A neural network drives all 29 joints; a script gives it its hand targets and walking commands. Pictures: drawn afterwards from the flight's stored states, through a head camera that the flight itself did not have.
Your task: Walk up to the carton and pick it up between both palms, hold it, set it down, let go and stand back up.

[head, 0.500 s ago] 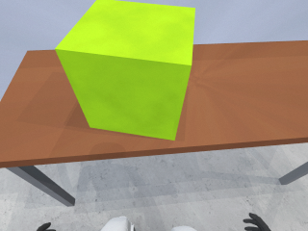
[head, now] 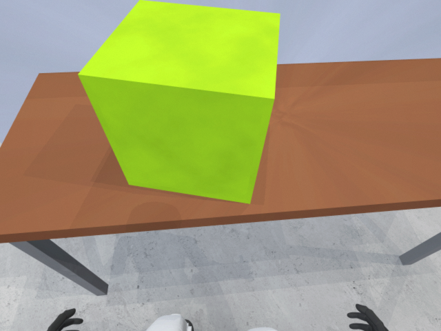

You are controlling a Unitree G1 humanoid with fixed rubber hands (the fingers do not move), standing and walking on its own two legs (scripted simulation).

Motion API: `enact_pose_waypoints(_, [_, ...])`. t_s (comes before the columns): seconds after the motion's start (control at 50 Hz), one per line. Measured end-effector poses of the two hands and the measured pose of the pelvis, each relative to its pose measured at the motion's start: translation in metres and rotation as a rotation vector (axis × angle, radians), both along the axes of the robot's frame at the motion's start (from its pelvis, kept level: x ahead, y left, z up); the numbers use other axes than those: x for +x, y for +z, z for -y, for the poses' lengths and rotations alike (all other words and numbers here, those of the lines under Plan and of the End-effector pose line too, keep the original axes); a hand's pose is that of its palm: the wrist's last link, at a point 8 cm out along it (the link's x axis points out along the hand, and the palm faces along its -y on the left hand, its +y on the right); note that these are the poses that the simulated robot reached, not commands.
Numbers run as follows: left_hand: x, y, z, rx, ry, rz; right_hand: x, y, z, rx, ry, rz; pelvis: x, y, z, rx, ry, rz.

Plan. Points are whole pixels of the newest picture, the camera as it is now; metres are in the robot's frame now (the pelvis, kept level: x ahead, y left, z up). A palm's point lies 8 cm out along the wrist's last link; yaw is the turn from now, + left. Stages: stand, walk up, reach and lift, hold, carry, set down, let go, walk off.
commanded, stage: walk up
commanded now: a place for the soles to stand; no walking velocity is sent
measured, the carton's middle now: (197, 107) +0.51 +0.04 +0.10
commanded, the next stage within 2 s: stand in 0.06 s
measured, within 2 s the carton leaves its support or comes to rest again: neither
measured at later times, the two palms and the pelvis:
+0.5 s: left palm (69, 300) +0.18 +0.28 -0.09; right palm (366, 318) +0.14 -0.28 -0.10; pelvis +0.00 +0.01 -0.01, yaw +1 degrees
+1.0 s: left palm (49, 312) +0.16 +0.29 -0.05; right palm (350, 310) +0.15 -0.23 -0.04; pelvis +0.00 +0.01 +0.01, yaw +1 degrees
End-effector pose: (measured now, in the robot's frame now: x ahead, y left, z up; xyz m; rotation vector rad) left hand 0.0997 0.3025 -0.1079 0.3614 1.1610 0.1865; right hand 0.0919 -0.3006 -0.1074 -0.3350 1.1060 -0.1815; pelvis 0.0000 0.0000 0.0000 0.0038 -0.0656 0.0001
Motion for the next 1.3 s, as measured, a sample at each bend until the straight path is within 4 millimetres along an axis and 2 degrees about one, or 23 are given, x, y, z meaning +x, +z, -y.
enact_pose_waypoints(0.28, [0.003, 0.001, -0.002, 0.001, 0.004, 0.003, 0.005, 0.002, -0.002, -0.003, 0.014, 0.011, 0.002, 0.0, -0.002, 0.0, 0.002, -0.007])
enact_pose_waypoints(0.36, [0.03, 0.007, 0.004, 0.004, 0.019, 0.01, 0.025, 0.001, -0.009, 0.006, 0.125, 0.064, -0.001, -0.005, -0.002, -0.007, 0.019, -0.028])
enact_pose_waypoints(0.48, [0.076, 0.021, 0.023, -0.066, -0.015, 0.115, 0.046, 0.006, -0.021, 0.019, 0.115, 0.119, 0.004, -0.008, -0.008, -0.019, 0.023, -0.026])
enact_pose_waypoints(0.58, [0.094, 0.024, 0.028, -0.1, -0.031, 0.173, 0.054, 0.016, -0.03, 0.019, 0.071, 0.169, 0.008, -0.008, -0.011, -0.014, 0.013, -0.028])
enact_pose_waypoints(0.66, [0.093, 0.028, 0.027, -0.112, -0.026, 0.198, 0.063, 0.028, -0.038, 0.031, 0.05, 0.233, 0.01, -0.005, -0.012, -0.01, 0.011, -0.018])
enact_pose_waypoints(0.78, [0.077, 0.037, 0.021, -0.099, -0.025, 0.203, 0.072, 0.044, -0.05, 0.055, 0.042, 0.324, 0.009, 0.001, -0.013, -0.006, 0.011, 0.005])
enact_pose_waypoints(0.88, [0.063, 0.047, 0.016, -0.078, -0.028, 0.223, 0.068, 0.053, -0.062, 0.076, 0.027, 0.363, 0.004, 0.005, -0.012, 0.0, 0.011, 0.022])
enact_pose_waypoints(0.98, [0.057, 0.058, 0.015, -0.074, -0.056, 0.274, 0.058, 0.061, -0.072, 0.086, -0.009, 0.402, -0.002, 0.006, -0.01, 0.004, 0.01, 0.034])
enact_pose_waypoints(1.14, [0.069, 0.084, 0.01, -0.103, -0.099, 0.396, 0.042, 0.085, -0.085, 0.095, -0.111, 0.474, -0.006, 0.006, -0.015, 0.004, 0.01, 0.06])
enact_pose_waypoints(1.3, [0.091, 0.107, -0.001, -0.133, -0.157, 0.486, 0.047, 0.112, -0.105, 0.114, -0.16, 0.537, -0.003, 0.007, -0.034, 0.005, -0.022, 0.064])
